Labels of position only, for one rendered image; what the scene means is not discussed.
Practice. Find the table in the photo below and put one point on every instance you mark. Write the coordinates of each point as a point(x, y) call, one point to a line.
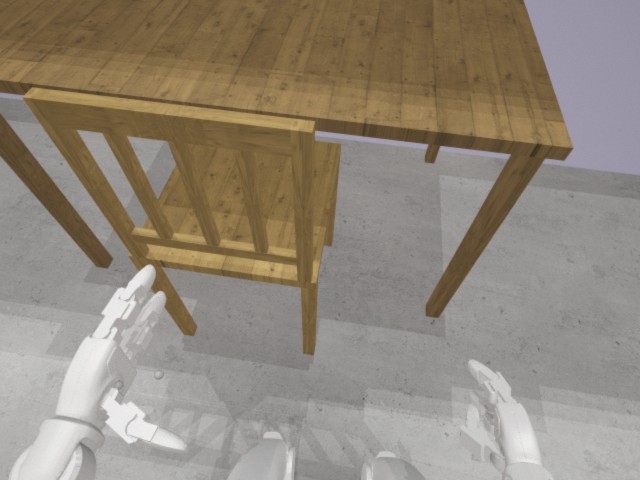
point(457, 73)

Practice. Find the right robot hand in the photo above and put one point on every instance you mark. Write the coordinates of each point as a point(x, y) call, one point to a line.
point(508, 436)

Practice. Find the robot left thigh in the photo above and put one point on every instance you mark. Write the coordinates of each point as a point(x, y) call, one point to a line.
point(265, 459)

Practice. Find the chair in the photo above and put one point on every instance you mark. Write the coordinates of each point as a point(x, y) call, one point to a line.
point(251, 196)

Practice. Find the left robot hand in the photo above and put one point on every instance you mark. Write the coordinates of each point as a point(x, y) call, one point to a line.
point(109, 355)

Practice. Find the robot left forearm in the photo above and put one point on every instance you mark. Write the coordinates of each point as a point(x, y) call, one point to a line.
point(65, 449)

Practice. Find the right robot shin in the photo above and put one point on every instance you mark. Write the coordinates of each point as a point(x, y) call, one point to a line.
point(385, 454)

